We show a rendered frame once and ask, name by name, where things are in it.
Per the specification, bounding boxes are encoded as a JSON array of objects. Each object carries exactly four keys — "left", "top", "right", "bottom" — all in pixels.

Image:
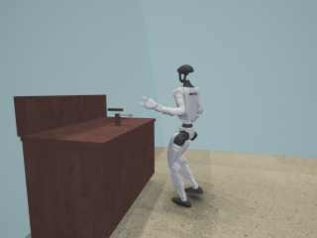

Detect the tap lever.
[{"left": 119, "top": 113, "right": 133, "bottom": 117}]

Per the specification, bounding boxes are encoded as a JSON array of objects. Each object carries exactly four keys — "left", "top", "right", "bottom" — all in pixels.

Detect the robot right forearm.
[{"left": 190, "top": 112, "right": 202, "bottom": 123}]

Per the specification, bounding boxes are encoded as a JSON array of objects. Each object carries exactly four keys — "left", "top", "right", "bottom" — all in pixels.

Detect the robot left hand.
[{"left": 138, "top": 96, "right": 156, "bottom": 109}]

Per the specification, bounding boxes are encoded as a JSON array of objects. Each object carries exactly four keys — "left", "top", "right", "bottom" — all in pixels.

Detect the robot left forearm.
[{"left": 154, "top": 104, "right": 183, "bottom": 117}]

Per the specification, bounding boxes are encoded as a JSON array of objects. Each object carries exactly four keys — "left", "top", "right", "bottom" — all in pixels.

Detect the right robot shin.
[{"left": 180, "top": 157, "right": 198, "bottom": 189}]

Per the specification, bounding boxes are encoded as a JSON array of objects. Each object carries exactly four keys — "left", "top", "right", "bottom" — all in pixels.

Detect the counter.
[{"left": 13, "top": 94, "right": 156, "bottom": 238}]

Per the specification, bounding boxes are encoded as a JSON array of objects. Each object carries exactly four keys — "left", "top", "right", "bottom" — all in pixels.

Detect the robot right upper arm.
[{"left": 195, "top": 87, "right": 204, "bottom": 114}]

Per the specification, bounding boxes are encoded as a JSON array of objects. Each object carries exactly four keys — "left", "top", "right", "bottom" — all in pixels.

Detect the robot left foot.
[{"left": 171, "top": 197, "right": 191, "bottom": 208}]

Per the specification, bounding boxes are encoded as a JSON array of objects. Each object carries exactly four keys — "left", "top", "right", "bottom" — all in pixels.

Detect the robot left upper arm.
[{"left": 172, "top": 87, "right": 185, "bottom": 118}]

